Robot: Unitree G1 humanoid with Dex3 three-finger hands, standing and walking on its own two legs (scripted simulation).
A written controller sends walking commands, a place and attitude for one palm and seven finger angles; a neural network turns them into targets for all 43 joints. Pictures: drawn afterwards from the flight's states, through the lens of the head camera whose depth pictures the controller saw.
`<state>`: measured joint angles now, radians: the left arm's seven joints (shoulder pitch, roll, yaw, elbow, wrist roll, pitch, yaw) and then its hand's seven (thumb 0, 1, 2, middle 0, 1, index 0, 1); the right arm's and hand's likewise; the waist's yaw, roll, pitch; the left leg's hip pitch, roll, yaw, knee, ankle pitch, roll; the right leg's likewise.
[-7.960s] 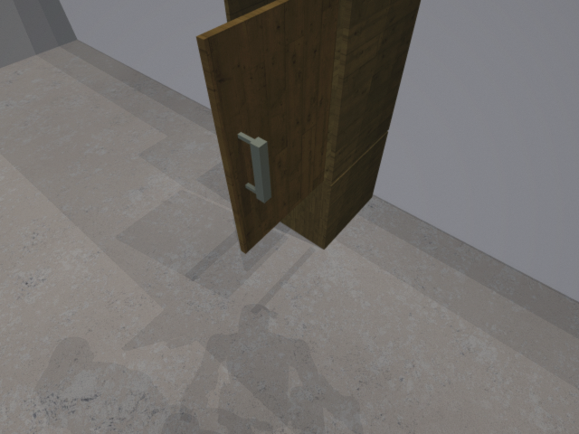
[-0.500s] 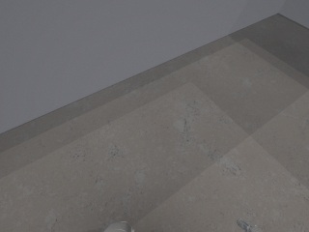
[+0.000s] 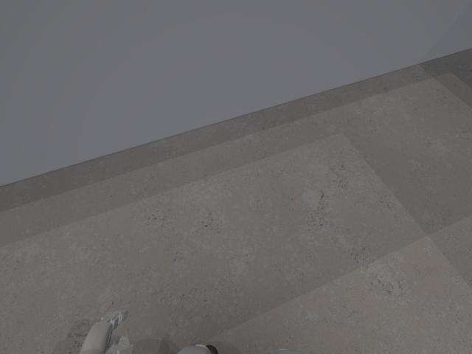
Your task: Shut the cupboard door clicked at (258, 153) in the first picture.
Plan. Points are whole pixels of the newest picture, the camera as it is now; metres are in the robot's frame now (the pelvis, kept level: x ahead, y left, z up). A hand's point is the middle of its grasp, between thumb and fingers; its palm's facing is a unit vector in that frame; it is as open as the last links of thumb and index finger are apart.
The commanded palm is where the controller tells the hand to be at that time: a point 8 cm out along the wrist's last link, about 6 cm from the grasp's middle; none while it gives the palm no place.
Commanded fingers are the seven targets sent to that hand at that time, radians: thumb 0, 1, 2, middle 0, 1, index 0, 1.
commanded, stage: walk to a spot facing it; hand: left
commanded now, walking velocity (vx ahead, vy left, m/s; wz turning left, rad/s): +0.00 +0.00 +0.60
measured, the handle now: out of the picture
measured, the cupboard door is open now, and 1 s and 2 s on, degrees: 90 90 90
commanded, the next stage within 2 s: none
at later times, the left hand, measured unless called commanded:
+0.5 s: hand out of the picture -0.03 +0.20 -0.19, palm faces +0.36 -0.90 -0.26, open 7.3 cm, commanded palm none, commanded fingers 0.00 0.90 0.90 -0.20 -0.30 -0.20 -0.30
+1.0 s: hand out of the picture +0.10 +0.21 -0.15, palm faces +0.54 -0.81 -0.25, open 7.4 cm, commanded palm none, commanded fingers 0.00 0.90 0.90 -0.20 -0.30 -0.20 -0.30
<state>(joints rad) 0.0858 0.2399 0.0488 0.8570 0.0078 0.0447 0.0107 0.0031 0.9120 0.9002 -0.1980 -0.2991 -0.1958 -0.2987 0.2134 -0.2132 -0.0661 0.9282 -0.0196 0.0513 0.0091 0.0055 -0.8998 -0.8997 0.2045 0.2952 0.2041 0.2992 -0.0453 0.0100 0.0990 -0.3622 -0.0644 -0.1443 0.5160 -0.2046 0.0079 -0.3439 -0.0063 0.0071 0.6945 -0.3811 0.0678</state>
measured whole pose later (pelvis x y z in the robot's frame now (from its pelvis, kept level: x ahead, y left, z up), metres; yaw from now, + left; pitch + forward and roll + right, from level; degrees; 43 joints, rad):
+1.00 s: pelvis +0.10 -0.03 -0.01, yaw +36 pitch +2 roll +0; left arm 0.12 0.22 0.04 0.86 0.02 -0.01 -0.02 0.00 0.91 0.90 -0.20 -0.30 -0.20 -0.30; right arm 0.27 -0.23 -0.07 0.98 -0.01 0.04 0.01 0.01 -0.90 -0.90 0.20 0.30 0.20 0.30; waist -0.04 0.03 0.06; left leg -0.36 -0.05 -0.11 0.77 -0.46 0.00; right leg -0.28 -0.02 -0.07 0.57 -0.31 0.00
